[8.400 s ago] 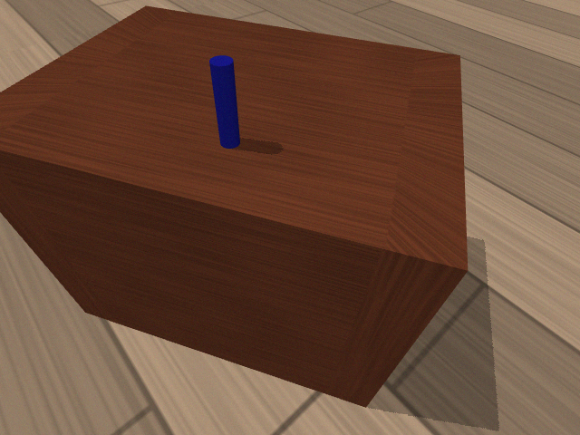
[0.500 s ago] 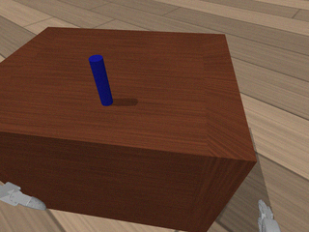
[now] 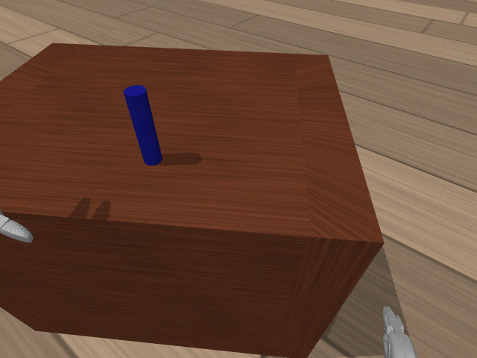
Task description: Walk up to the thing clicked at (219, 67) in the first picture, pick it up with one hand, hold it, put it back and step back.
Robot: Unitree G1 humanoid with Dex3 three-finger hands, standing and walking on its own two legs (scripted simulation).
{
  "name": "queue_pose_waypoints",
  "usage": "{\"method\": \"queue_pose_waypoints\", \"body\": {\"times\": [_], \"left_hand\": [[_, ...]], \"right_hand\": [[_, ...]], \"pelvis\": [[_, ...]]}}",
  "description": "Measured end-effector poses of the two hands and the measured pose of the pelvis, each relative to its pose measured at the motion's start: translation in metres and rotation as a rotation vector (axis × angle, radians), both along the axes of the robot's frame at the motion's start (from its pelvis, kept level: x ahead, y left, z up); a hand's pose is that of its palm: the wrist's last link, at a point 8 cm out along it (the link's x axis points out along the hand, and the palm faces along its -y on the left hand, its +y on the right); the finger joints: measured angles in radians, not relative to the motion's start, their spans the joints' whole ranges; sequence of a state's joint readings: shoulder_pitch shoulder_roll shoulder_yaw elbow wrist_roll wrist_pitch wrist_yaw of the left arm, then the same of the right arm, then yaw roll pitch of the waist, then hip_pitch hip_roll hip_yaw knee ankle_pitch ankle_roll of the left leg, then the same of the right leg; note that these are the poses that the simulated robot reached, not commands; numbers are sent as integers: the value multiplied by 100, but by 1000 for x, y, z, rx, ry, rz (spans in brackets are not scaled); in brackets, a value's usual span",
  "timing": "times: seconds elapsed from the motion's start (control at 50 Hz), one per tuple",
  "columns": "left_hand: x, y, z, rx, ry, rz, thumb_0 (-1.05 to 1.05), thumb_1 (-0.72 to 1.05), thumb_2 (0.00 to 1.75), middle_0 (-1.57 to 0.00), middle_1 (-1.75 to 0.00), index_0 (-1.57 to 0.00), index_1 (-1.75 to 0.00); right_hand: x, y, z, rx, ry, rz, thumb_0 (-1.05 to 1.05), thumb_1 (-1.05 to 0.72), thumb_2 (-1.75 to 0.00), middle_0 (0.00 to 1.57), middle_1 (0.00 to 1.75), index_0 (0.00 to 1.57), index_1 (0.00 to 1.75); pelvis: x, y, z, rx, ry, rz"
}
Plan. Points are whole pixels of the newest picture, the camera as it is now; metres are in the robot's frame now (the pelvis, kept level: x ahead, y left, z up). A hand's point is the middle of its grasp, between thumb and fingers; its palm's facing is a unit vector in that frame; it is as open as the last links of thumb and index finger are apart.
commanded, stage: go down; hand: left
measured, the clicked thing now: (144, 128) +0.52 +0.21 +0.11
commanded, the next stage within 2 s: none
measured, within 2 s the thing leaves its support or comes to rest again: neither
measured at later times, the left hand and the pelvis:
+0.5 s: hand out of the picture +0.33 +0.35 +0.20, palm faces +0.21 -0.97 -0.10, open 17.5 cm; pelvis +0.00 +0.01 +0.00, yaw +0 degrees
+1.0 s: hand out of the picture +0.37 +0.37 +0.21, palm faces +0.15 -0.99 +0.01, open 17.6 cm; pelvis +0.01 +0.01 +0.00, yaw -1 degrees
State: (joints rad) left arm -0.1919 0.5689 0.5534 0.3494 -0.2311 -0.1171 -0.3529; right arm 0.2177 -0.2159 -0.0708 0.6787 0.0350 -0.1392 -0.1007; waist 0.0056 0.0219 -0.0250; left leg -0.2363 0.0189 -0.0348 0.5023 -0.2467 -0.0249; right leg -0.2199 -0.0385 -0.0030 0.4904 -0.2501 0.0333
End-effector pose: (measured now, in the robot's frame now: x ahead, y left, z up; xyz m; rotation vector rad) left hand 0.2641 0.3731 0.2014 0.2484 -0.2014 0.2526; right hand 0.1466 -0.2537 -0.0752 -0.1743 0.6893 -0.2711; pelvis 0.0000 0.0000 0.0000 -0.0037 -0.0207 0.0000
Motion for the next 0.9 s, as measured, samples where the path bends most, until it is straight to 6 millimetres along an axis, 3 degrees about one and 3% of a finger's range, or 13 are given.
{"method": "queue_pose_waypoints", "body": {"times": [0.1,0.28,0.5,0.76,0.9], "left_hand": [[12,4,-3,-32,35,-35,-1,-58,5,-7,-5,-6,-6],[15,10,-10,-67,58,-34,-1,-56,5,-6,-4,-5,-5],[31,27,-1,-146,91,-51,-1,-56,6,-6,-4,-5,-5],[60,38,5,-242,157,-92,-1,-57,5,-6,-3,-5,-4],[72,44,5,-273,184,-99,-1,-56,5,-6,-3,-5,-4]], "right_hand": [[0,3,3,-13,-24,7,-1,54,-5,5,6,6,5],[-2,3,0,-36,1,13,-1,54,-5,5,6,6,5],[7,6,1,-59,-17,23,-1,54,-5,5,6,6,5],[-8,3,0,-96,3,23,-1,55,-5,5,6,6,5],[-5,3,4,-115,-11,15,-1,55,-5,6,6,6,5]], "pelvis": [[3,4,0,-1,12,-11],[6,7,-1,-5,24,-12],[4,6,-1,-6,35,0],[1,5,-1,-7,73,-5],[3,6,-1,-9,94,-9]]}}
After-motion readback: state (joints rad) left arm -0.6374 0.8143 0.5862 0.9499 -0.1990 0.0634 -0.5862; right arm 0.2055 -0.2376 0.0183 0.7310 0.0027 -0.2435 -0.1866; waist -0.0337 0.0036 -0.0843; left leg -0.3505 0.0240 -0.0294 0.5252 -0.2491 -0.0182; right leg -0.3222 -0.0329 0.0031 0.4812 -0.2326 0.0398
